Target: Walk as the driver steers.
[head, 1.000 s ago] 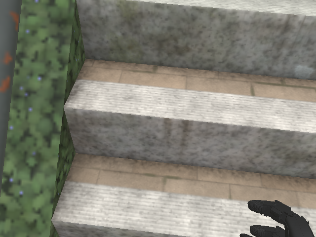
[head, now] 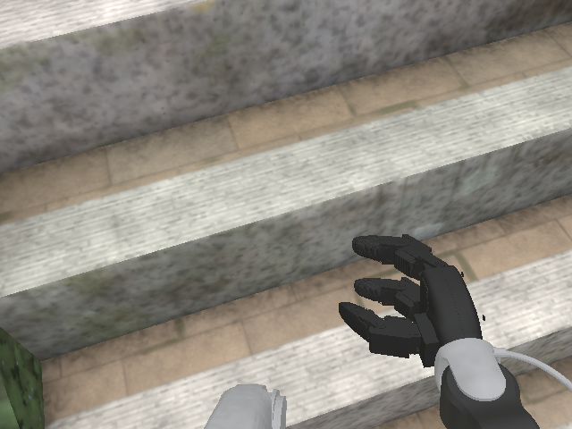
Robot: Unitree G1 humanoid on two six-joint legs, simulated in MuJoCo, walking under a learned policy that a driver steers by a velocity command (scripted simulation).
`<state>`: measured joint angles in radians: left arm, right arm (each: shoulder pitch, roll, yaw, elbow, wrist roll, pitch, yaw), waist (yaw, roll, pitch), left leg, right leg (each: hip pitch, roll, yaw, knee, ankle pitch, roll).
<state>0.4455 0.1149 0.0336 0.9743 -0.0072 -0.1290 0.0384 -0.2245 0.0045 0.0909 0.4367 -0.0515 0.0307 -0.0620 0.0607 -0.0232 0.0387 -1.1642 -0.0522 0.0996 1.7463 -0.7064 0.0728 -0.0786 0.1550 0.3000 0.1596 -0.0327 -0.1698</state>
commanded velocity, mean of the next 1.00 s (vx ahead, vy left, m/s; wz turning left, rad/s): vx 0.50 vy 0.00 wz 0.32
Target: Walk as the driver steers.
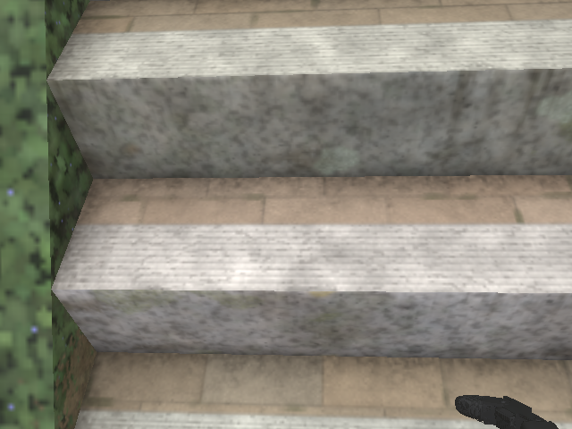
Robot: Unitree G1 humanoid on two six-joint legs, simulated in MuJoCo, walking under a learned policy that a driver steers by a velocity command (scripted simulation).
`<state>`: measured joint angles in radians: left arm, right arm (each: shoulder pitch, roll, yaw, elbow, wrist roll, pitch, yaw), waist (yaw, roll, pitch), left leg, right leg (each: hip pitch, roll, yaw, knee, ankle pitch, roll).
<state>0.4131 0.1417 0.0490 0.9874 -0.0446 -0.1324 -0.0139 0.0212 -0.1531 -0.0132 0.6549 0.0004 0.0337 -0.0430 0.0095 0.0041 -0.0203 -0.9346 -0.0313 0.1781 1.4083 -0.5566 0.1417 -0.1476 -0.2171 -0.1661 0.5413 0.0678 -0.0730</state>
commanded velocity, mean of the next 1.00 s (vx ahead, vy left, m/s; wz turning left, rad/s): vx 0.50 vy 0.00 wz -0.27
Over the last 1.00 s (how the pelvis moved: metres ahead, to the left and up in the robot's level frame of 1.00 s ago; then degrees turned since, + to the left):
0.31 -0.01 0.24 24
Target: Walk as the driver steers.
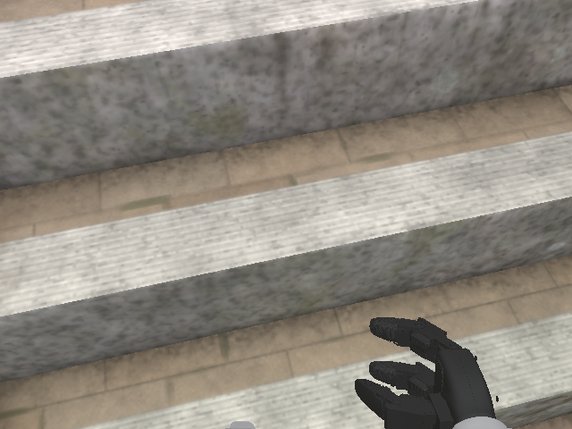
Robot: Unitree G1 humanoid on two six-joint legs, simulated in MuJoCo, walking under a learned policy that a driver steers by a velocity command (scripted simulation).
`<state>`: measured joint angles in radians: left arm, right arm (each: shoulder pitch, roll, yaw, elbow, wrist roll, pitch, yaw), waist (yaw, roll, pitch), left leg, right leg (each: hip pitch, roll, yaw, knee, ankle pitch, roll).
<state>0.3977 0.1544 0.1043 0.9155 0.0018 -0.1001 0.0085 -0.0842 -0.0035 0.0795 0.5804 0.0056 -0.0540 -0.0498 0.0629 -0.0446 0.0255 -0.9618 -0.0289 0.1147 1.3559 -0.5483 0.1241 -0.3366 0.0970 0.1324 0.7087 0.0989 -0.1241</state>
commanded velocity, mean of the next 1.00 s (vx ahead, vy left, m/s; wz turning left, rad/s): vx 0.14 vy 0.00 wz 0.20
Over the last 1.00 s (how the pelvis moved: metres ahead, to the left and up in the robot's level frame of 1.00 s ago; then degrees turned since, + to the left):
0.44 -0.03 0.43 -19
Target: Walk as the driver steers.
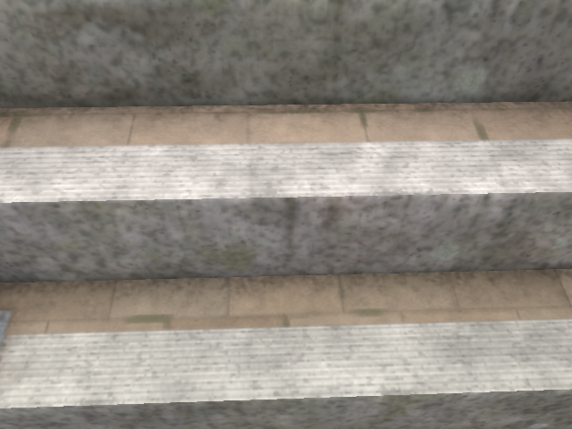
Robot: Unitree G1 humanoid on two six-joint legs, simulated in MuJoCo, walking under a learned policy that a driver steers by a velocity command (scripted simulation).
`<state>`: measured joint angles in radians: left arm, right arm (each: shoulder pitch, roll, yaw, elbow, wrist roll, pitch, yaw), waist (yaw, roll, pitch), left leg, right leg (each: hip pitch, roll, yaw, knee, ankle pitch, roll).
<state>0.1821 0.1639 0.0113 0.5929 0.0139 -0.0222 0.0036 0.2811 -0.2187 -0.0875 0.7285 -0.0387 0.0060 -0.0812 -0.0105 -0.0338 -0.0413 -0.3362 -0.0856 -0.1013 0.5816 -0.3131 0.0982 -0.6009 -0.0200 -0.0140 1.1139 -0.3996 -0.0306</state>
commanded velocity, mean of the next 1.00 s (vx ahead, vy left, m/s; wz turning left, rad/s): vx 0.45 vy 0.00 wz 0.24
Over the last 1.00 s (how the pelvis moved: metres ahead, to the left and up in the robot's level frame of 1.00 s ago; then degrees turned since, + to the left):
0.14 -0.09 0.14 15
